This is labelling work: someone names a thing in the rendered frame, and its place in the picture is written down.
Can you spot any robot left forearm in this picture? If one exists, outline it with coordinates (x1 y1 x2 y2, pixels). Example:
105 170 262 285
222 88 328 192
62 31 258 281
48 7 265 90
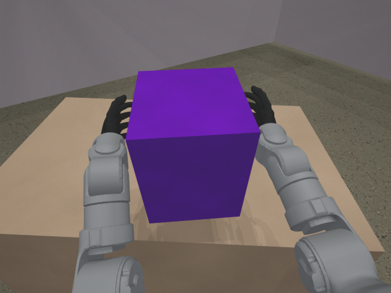
72 132 134 293

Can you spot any robot left hand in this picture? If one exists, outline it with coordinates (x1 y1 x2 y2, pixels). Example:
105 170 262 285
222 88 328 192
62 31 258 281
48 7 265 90
101 95 133 139

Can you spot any robot right upper arm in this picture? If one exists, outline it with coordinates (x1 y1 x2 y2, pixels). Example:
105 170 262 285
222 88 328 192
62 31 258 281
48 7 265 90
294 228 391 293

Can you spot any robot left upper arm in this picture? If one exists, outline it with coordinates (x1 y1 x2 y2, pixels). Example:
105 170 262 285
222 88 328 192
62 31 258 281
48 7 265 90
73 256 145 293

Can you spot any pedestal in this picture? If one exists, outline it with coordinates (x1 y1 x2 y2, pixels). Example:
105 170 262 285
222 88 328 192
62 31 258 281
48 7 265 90
0 97 385 293

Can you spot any robot right hand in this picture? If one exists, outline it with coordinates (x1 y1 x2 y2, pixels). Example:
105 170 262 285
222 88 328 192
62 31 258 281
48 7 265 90
244 85 276 127

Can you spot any robot right forearm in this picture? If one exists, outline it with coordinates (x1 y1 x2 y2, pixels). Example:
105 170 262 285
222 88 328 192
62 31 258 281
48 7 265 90
255 123 377 275

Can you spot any carton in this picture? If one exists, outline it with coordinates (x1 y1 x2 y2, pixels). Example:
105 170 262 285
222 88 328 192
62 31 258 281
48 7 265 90
125 67 261 223

